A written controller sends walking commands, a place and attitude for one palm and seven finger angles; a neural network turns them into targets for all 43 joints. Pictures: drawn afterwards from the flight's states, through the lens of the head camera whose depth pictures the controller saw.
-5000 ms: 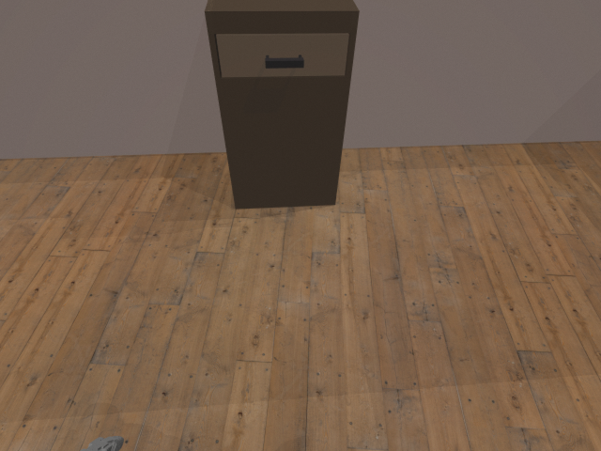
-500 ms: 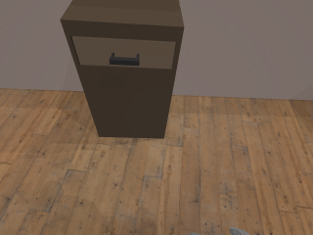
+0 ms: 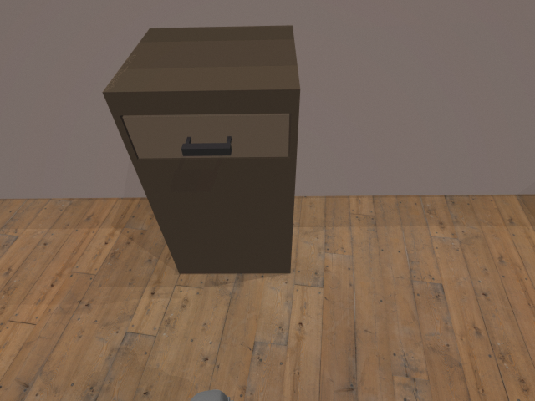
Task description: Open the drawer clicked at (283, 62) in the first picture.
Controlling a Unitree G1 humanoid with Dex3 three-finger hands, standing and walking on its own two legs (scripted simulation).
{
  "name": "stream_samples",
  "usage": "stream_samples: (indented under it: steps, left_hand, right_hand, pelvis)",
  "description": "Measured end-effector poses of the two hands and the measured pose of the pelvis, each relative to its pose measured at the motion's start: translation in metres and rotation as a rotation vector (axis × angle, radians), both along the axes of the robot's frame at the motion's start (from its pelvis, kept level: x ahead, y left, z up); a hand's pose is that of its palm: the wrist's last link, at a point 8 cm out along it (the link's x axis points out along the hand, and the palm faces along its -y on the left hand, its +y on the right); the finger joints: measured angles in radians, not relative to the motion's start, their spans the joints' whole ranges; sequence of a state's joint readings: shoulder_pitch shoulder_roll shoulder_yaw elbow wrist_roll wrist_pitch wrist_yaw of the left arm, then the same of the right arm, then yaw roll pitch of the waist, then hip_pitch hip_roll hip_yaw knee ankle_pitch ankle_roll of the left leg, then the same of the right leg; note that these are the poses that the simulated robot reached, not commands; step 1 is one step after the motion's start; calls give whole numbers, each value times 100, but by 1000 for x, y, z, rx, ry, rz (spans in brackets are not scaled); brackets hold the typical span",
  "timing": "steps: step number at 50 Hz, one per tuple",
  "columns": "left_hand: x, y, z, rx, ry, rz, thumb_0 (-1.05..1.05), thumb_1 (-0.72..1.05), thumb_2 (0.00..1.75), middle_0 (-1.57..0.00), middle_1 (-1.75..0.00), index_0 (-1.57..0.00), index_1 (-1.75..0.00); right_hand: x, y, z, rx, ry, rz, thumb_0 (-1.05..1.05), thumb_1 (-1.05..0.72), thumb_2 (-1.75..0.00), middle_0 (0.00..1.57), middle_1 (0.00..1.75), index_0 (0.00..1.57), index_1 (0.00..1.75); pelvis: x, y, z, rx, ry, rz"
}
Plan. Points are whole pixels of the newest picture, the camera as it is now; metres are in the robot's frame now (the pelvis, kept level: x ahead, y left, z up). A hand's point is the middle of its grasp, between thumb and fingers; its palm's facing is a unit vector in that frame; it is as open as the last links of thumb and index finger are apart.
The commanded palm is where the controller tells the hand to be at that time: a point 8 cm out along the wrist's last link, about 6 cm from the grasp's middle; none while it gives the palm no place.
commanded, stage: take the last steps up to it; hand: left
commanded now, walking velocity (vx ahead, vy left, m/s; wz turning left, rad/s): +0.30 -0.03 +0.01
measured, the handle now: (207, 144) +0.75 +0.21 -0.05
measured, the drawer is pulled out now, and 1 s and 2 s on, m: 0.00 0.00 0.00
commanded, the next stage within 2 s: come to a stop and stand still in 0.46 s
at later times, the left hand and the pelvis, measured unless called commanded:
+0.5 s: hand (158, 371) +0.21 +0.23 -0.17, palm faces +0.02 -0.98 -0.19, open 7.4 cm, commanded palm none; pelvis +0.17 +0.04 +0.00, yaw -2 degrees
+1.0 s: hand (182, 320) +0.31 +0.20 -0.17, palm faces +0.03 -0.97 -0.25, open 7.3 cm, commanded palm none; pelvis +0.22 +0.01 -0.01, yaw +0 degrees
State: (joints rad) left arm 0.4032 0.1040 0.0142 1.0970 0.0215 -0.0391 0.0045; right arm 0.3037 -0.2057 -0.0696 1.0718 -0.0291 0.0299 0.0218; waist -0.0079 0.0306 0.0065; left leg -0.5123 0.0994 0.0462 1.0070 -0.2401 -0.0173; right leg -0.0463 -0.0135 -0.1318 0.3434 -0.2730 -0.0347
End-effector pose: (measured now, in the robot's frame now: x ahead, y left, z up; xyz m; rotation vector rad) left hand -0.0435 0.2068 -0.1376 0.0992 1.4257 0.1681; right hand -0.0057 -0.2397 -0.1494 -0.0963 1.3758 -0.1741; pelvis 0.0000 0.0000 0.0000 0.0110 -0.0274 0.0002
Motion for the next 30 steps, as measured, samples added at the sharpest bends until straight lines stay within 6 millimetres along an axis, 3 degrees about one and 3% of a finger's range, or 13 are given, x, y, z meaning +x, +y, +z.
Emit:
stream_samples:
  steps: [4, 7, 11, 13, 16, 22, 26, 30]
  left_hand:
    - [-11, -5, -3, -34, 89, 43, 0, 91, 90, -20, -30, -20, -30]
    - [-11, -2, -7, -53, 147, 74, 0, 91, 90, -20, -30, -20, -30]
    - [0, 14, -21, -76, 219, 99, 0, 91, 90, -20, -30, -20, -30]
    - [17, 25, -27, -79, 241, 83, 0, 91, 90, -20, -30, -20, -30]
    - [63, 44, -26, -59, 202, 33, 0, 91, 90, -20, -30, -20, -30]
    - [191, 69, -15, 2, -30, -34, 0, 91, 90, -19, -30, -19, -30]
    - [269, 65, -5, 29, -160, -74, 0, 91, 90, -19, -30, -19, -29]
    - [333, 48, 2, 50, -234, -129, 0, 91, 90, -19, -30, -19, -29]
  right_hand:
    - [37, 10, 1, -1, -3, 28, 1, -91, -90, 20, 30, 20, 30]
    - [78, 25, 0, -1, -26, 63, 1, -92, -90, 20, 30, 20, 30]
    - [141, 45, -5, -31, -110, 98, 1, -93, -90, 20, 30, 20, 30]
    - [164, 55, -6, -40, -159, 94, 1, -93, -90, 20, 30, 20, 30]
    - [180, 61, 2, -49, -197, 44, 0, -94, -90, 20, 30, 20, 30]
    - [185, 55, 12, -62, -139, 12, -1, -96, -90, 21, 30, 20, 30]
    - [179, 54, 5, -24, -56, -12, -1, -94, -90, 20, 30, 20, 30]
    - [175, 49, -9, 24, 22, -54, 0, -92, -90, 20, 30, 20, 30]
  pelvis:
    - [24, 7, -2, -13, 12, 9]
    - [45, 16, -6, -22, 20, 11]
    - [80, 35, -20, -33, 25, 6]
    - [92, 42, -24, -21, 18, -9]
    - [111, 47, -18, -11, 10, -30]
    - [149, 46, -4, -3, 13, -34]
    - [175, 38, -3, 5, 13, -33]
    - [203, 21, -8, 15, 8, -35]
